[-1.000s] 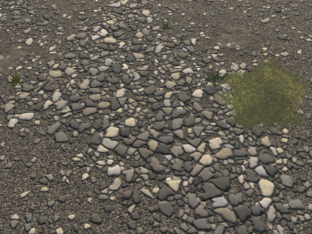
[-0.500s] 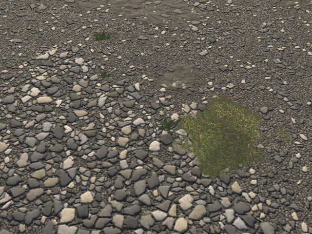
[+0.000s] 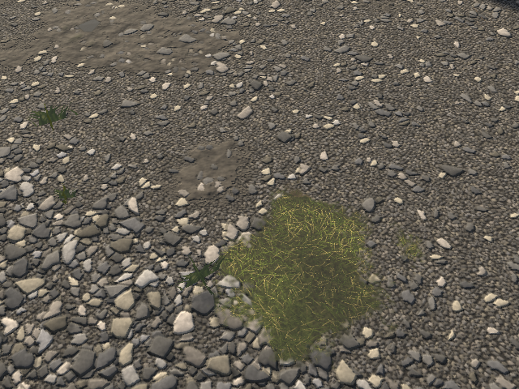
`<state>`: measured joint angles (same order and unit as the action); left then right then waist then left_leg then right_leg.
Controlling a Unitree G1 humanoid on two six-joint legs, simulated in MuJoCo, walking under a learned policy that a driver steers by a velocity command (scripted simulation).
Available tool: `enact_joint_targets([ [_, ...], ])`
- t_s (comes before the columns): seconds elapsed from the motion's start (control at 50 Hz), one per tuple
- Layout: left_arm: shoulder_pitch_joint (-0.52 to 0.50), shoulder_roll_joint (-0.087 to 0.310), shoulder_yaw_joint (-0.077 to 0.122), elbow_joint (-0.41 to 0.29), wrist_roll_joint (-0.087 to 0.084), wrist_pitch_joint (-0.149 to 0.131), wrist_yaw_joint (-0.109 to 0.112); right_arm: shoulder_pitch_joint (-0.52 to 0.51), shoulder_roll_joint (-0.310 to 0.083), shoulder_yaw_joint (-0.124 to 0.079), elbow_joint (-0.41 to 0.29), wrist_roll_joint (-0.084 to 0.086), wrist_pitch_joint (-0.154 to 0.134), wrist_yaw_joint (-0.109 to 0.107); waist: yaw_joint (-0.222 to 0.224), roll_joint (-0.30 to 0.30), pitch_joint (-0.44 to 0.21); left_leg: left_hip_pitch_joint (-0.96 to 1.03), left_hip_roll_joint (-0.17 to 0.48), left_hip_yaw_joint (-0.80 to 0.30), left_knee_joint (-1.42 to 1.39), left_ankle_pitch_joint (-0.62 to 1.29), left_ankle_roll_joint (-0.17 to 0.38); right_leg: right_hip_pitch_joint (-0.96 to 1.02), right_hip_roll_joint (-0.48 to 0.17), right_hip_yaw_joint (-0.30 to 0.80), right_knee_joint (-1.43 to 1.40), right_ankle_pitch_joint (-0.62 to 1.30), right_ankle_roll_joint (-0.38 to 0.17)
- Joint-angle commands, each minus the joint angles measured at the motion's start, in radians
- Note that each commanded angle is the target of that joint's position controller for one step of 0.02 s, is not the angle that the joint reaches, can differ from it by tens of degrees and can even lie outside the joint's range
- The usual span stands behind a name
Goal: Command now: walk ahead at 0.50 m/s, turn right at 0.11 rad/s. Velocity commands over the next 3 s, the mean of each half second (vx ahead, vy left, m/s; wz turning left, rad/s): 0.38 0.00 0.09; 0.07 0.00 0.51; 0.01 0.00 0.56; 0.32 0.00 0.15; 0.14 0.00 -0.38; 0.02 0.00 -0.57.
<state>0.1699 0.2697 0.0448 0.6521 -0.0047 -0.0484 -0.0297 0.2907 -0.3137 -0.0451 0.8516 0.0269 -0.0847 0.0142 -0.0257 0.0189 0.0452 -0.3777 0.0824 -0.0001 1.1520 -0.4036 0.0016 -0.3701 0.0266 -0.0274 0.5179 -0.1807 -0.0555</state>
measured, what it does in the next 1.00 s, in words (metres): walks ahead, turning left: left foot, then right foot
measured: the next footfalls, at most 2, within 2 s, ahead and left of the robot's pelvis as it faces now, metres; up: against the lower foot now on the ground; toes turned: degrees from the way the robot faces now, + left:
left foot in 0.38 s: +0.39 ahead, +0.14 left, +0.00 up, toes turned +3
right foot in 0.84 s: +0.43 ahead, -0.08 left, +0.00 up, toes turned +23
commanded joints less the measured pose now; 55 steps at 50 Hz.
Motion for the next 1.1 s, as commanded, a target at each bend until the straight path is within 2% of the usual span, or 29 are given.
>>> enact_joint_targets([
  [0.02, 0.063, 0.113, 0.036, -0.027, 0.008, -0.023, 0.002, -0.021, -0.098, -0.025, -0.080, -0.011, -0.008, -0.002, 0.024, -0.118, -0.104, -0.253, 0.076, -0.054, -0.004, 0.108, -0.001, 0.271, -0.248, 0.308, -0.295, 0.160, -0.193],
  [0.06, 0.060, 0.124, 0.041, -0.011, 0.004, -0.038, 0.005, -0.011, -0.067, -0.020, -0.073, -0.015, 0.010, -0.003, 0.003, -0.099, -0.085, -0.237, 0.075, -0.046, -0.054, 0.156, -0.020, 0.216, -0.245, 0.258, -0.344, 0.211, -0.209],
  [0.1, 0.077, 0.140, 0.046, 0.013, 0.006, -0.046, 0.012, -0.074, -0.057, -0.017, -0.093, -0.024, 0.018, -0.007, 0.010, -0.078, -0.046, -0.284, 0.076, -0.049, -0.154, 0.242, -0.037, 0.205, -0.240, 0.213, -0.373, 0.240, -0.210],
  [0.22, 0.164, 0.177, 0.053, 0.079, -0.006, -0.037, 0.028, -0.273, -0.025, 0.002, -0.140, -0.016, 0.001, 0.016, 0.082, -0.073, 0.013, -0.242, 0.021, -0.015, -0.510, 0.514, -0.030, 0.233, -0.211, 0.112, -0.389, 0.175, -0.159],
  [0.26, 0.177, 0.179, 0.053, 0.103, -0.002, -0.029, 0.032, -0.301, -0.029, 0.003, -0.150, -0.017, -0.004, 0.028, 0.090, -0.071, 0.026, -0.231, 0.000, -0.008, -0.575, 0.527, -0.011, 0.286, -0.225, 0.081, -0.346, 0.278, -0.142],
  [0.34, 0.144, 0.194, 0.059, 0.126, 0.003, -0.010, 0.049, -0.228, -0.075, -0.016, -0.145, -0.025, -0.006, 0.048, 0.036, -0.102, -0.052, -0.103, -0.062, 0.002, -0.622, 0.430, 0.052, 0.387, -0.245, 0.034, -0.170, 0.570, -0.075],
  [0.36, 0.116, 0.196, 0.059, 0.120, -0.001, -0.003, 0.056, -0.137, -0.104, -0.033, -0.121, -0.032, -0.006, 0.047, -0.017, -0.098, -0.103, 0.010, -0.099, 0.031, -0.652, 0.437, 0.069, 0.387, -0.210, 0.004, -0.042, 0.668, -0.044],
  [0.38, 0.135, 0.182, 0.054, 0.109, 0.007, 0.004, 0.064, -0.054, -0.159, -0.056, -0.104, -0.035, -0.005, 0.039, -0.046, -0.044, -0.168, 0.162, -0.089, 0.009, -0.674, 0.636, 0.090, 0.334, -0.145, -0.044, 0.156, 0.609, 0.006],
  [0.4, 0.226, 0.130, 0.035, 0.079, 0.039, -0.003, 0.068, 0.010, -0.257, -0.075, -0.118, -0.048, 0.001, 0.028, -0.013, 0.142, -0.296, 0.491, 0.130, -0.280, -0.590, 1.017, 0.210, 0.041, -0.045, -0.069, 0.513, 0.173, 0.076],
  [0.42, 0.311, 0.069, 0.009, 0.089, 0.038, -0.012, 0.055, 0.000, -0.229, -0.061, -0.134, -0.039, 0.009, 0.026, 0.015, 0.270, -0.455, 0.698, 0.307, -0.627, -0.668, 1.090, 0.391, -0.196, 0.084, 0.042, 0.804, -0.489, 0.123],
  [0.44, 0.275, 0.157, 0.027, 0.099, 0.010, -0.015, 0.043, -0.015, -0.184, -0.054, -0.154, -0.025, 0.021, 0.028, -0.024, 0.140, -0.480, 0.642, 0.268, -0.593, -0.713, 0.876, 0.367, -0.225, 0.021, 0.159, 0.873, -0.465, 0.109],
  [0.46, 0.171, 0.169, 0.031, 0.069, -0.013, -0.010, 0.044, -0.071, -0.154, -0.048, -0.168, -0.020, 0.029, 0.024, -0.024, 0.085, -0.348, 0.521, 0.218, -0.488, -0.738, 0.714, 0.326, -0.281, -0.014, 0.135, 0.855, -0.403, 0.099],
  [0.48, 0.114, 0.165, 0.033, 0.062, -0.006, 0.002, 0.055, -0.111, -0.129, -0.041, -0.171, -0.016, 0.038, 0.020, -0.008, 0.005, -0.227, 0.365, 0.175, -0.408, -0.778, 0.630, 0.288, -0.294, -0.047, 0.114, 0.787, -0.348, 0.099],
  [0.52, 0.100, 0.165, 0.040, 0.046, 0.010, 0.031, 0.074, -0.152, -0.121, -0.040, -0.185, -0.031, 0.049, 0.008, 0.038, 0.044, -0.159, 0.153, 0.125, -0.374, -0.836, 0.519, 0.261, -0.191, -0.075, 0.119, 0.659, -0.274, 0.098],
  [0.56, 0.126, 0.132, 0.035, 0.050, 0.016, 0.040, 0.081, -0.169, -0.135, -0.049, -0.198, -0.042, 0.055, 0.000, 0.058, 0.085, -0.159, 0.072, 0.093, -0.336, -0.854, 0.534, 0.260, -0.131, -0.055, 0.104, 0.557, -0.248, 0.107],
  [0.6, 0.111, 0.119, 0.031, 0.045, 0.019, 0.039, 0.086, -0.159, -0.153, -0.059, -0.203, -0.034, 0.061, -0.013, 0.053, 0.085, -0.185, 0.069, 0.086, -0.332, -0.844, 0.549, 0.263, -0.122, -0.043, 0.106, 0.470, -0.211, 0.122],
  [0.64, 0.081, 0.116, 0.031, 0.040, 0.019, 0.043, 0.086, -0.159, -0.161, -0.064, -0.211, -0.023, 0.074, -0.027, 0.044, 0.081, -0.203, 0.062, 0.069, -0.341, -0.841, 0.429, 0.243, -0.107, -0.035, 0.118, 0.401, -0.141, 0.133],
  [0.72, 0.009, 0.110, 0.029, 0.017, 0.011, 0.040, 0.077, -0.159, -0.158, -0.068, -0.222, -0.018, 0.101, -0.041, 0.018, 0.116, -0.163, 0.038, 0.037, -0.399, -0.850, 0.173, 0.211, -0.074, -0.011, 0.128, 0.261, -0.100, 0.138],
  [0.78, -0.001, 0.117, 0.033, 0.010, 0.002, 0.018, 0.065, -0.141, -0.154, -0.069, -0.227, -0.017, 0.114, -0.041, 0.011, 0.141, -0.157, 0.091, 0.039, -0.464, -0.808, 0.221, 0.200, -0.027, 0.007, 0.129, 0.124, -0.121, 0.123],
  [0.82, 0.052, 0.122, 0.041, 0.026, -0.002, 0.005, 0.057, -0.157, -0.141, -0.065, -0.236, -0.005, 0.124, -0.044, 0.051, 0.140, -0.152, 0.084, 0.005, -0.473, -0.748, 0.268, 0.161, 0.096, 0.003, 0.111, -0.092, -0.010, 0.095],
  [0.84, 0.074, 0.168, 0.055, 0.028, 0.008, 0.003, 0.059, -0.130, -0.108, -0.055, -0.238, -0.004, 0.126, -0.045, 0.047, 0.087, -0.166, 0.022, -0.042, -0.433, -0.669, 0.181, 0.113, 0.203, -0.102, 0.174, -0.158, 0.042, 0.058],
  [0.86, 0.035, 0.263, 0.075, 0.011, 0.034, 0.015, 0.067, -0.076, -0.056, -0.043, -0.252, -0.009, 0.122, -0.040, -0.017, -0.176, -0.160, -0.137, -0.178, -0.255, -0.466, -0.075, 0.045, 0.286, -0.324, 0.393, -0.184, 0.197, -0.060],
  [0.88, 0.035, 0.241, 0.075, 0.009, 0.063, 0.021, 0.062, -0.098, -0.117, -0.061, -0.265, -0.013, 0.109, -0.037, 0.011, -0.301, -0.143, -0.240, -0.216, -0.141, -0.237, -0.221, -0.001, 0.240, -0.434, 0.540, -0.219, 0.318, -0.189],
  [0.9, 0.002, 0.189, 0.060, -0.012, 0.055, 0.020, 0.064, -0.079, -0.178, -0.083, -0.247, -0.017, 0.107, -0.035, 0.007, -0.209, -0.137, -0.241, -0.166, -0.156, -0.086, -0.177, -0.028, 0.227, -0.421, 0.482, -0.202, 0.336, -0.199],
  [0.92, -0.037, 0.152, 0.051, -0.020, 0.039, 0.021, 0.066, -0.061, -0.178, -0.091, -0.224, -0.010, 0.117, -0.037, -0.006, -0.155, -0.121, -0.244, -0.155, -0.143, -0.023, -0.122, -0.047, 0.220, -0.356, 0.380, -0.181, 0.332, -0.158],
  [0.96, -0.064, 0.128, 0.042, -0.025, 0.016, 0.026, 0.072, -0.044, -0.133, -0.083, -0.210, -0.011, 0.142, -0.042, -0.001, -0.144, -0.095, -0.270, -0.139, -0.121, 0.068, -0.042, -0.086, 0.230, -0.294, 0.261, -0.164, 0.340, -0.123],
  [1.0, -0.046, 0.133, 0.043, -0.019, 0.020, 0.037, 0.077, -0.085, -0.093, -0.070, -0.238, -0.002, 0.147, -0.037, 0.019, -0.167, -0.080, -0.270, -0.123, -0.065, 0.014, 0.006, -0.105, 0.239, -0.260, 0.180, -0.177, 0.346, -0.128],
  [1.04, -0.008, 0.148, 0.051, -0.009, 0.024, 0.047, 0.083, -0.143, -0.074, -0.061, -0.272, 0.001, 0.144, -0.032, 0.056, -0.194, -0.094, -0.273, -0.099, -0.043, -0.086, 0.016, -0.118, 0.305, -0.278, 0.162, -0.176, 0.358, -0.147],
  [1.1, -0.012, 0.186, 0.068, -0.007, 0.019, 0.055, 0.079, -0.166, -0.058, -0.050, -0.299, -0.005, 0.143, -0.017, 0.069, -0.209, -0.124, -0.160, -0.065, -0.006, -0.242, -0.002, -0.107, 0.303, -0.308, 0.121, -0.168, 0.372, -0.156],
])
Over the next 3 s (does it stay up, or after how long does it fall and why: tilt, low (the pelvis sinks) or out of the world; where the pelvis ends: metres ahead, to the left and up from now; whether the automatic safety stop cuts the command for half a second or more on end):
stays up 0.53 0.23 0.00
